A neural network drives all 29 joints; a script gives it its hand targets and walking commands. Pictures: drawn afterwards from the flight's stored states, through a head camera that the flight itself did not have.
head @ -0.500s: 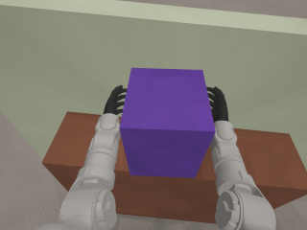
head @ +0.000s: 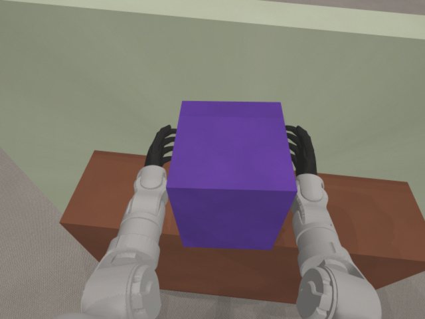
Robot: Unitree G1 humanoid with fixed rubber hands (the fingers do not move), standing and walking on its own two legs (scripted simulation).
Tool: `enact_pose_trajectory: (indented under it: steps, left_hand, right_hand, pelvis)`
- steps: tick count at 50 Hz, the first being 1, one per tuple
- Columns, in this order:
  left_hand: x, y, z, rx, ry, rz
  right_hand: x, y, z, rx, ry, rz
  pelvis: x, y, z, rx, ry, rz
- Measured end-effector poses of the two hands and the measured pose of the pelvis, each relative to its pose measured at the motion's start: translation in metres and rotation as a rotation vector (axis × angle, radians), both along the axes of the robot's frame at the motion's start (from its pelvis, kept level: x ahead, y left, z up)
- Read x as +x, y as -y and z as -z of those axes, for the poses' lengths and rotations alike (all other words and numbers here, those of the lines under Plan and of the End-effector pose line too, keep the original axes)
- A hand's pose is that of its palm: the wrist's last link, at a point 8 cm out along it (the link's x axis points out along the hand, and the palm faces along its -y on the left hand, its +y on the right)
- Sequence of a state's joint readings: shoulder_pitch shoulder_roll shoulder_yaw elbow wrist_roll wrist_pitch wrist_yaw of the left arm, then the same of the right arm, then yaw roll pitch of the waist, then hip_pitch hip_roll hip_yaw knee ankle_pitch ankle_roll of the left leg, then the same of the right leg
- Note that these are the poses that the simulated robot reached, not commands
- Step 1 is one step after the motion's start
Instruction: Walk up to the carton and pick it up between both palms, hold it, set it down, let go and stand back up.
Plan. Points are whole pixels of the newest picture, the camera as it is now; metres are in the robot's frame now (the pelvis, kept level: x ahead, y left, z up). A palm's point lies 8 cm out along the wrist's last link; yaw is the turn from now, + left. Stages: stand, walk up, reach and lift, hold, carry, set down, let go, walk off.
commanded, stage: set down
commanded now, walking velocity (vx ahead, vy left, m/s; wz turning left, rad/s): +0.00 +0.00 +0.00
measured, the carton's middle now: (228, 179) +0.38 -0.04 +0.01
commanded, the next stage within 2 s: none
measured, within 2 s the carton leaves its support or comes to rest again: rests again in 0.02 s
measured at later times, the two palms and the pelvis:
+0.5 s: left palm (158, 164) +0.39 +0.11 +0.05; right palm (305, 170) +0.37 -0.18 +0.06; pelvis +0.00 +0.00 +0.00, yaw +0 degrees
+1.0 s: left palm (161, 165) +0.39 +0.10 +0.05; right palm (306, 174) +0.37 -0.19 +0.05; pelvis +0.00 +0.00 +0.00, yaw -1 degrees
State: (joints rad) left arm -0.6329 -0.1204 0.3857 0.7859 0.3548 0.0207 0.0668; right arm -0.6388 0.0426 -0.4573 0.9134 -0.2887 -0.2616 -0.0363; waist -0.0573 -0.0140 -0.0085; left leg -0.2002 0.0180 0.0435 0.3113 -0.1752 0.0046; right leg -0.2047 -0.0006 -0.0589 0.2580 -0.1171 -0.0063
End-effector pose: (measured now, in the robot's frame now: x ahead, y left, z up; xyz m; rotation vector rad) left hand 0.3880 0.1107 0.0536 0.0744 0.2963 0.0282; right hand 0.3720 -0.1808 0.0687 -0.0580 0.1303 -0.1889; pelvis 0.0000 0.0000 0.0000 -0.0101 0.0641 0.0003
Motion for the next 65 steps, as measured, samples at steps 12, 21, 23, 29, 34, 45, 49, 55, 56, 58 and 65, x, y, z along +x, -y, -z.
enact_pose_trajectory:
  steps: [12,21,23,29,34,45,49,55,56,58,65]
  left_hand:
    - [0.0,0.0,0.002,-0.004,0.019,-0.001]
    - [0.0,0.003,0.002,-0.009,0.02,-0.002]
    - [0.0,0.003,0.003,-0.012,0.022,-0.003]
    - [0.0,0.005,0.004,-0.021,0.032,0.0]
    - [0.001,0.007,0.005,-0.021,0.042,0.001]
    - [0.002,0.009,0.007,-0.028,0.059,0.005]
    - [0.002,0.009,0.007,-0.028,0.061,0.005]
    - [0.003,0.009,0.008,-0.022,0.068,0.006]
    - [0.003,0.009,0.008,-0.02,0.068,0.006]
    - [0.005,0.009,0.01,-0.011,0.065,0.01]
    - [0.016,0.006,0.018,-0.013,0.044,0.001]
  right_hand:
    - [0.0,0.0,0.002,-0.01,0.016,0.0]
    - [-0.002,0.003,0.005,-0.016,0.014,0.003]
    - [-0.002,0.004,0.005,-0.018,0.014,0.003]
    - [-0.003,0.005,0.007,-0.024,0.013,0.003]
    - [-0.003,0.007,0.009,-0.028,0.011,-0.001]
    - [-0.005,0.009,0.015,-0.026,0.011,0.011]
    - [-0.006,0.009,0.014,-0.027,0.01,0.011]
    - [-0.005,0.009,0.015,-0.023,0.009,0.014]
    - [-0.005,0.009,0.015,-0.023,0.008,0.014]
    - [-0.005,0.009,0.016,-0.015,-0.001,0.016]
    - [0.009,0.009,0.027,0.038,-0.086,0.016]
  pelvis:
    - [0.0,0.0,0.0,0.002,0.0,0.0]
    - [-0.001,-0.001,0.0,0.002,-0.002,0.006]
    - [-0.001,0.0,0.0,0.003,-0.001,0.007]
    - [-0.001,0.001,0.0,0.004,-0.004,0.009]
    - [-0.001,0.002,0.0,0.005,-0.01,0.012]
    - [-0.001,0.003,0.0,0.007,-0.013,0.022]
    - [-0.001,0.002,0.0,0.007,-0.011,0.025]
    - [-0.002,0.002,0.0,0.007,-0.003,0.033]
    - [-0.002,0.002,0.0,0.008,-0.002,0.036]
    - [-0.003,0.001,0.0,0.008,-0.004,0.043]
    - [-0.005,-0.001,0.007,0.003,-0.104,0.068]
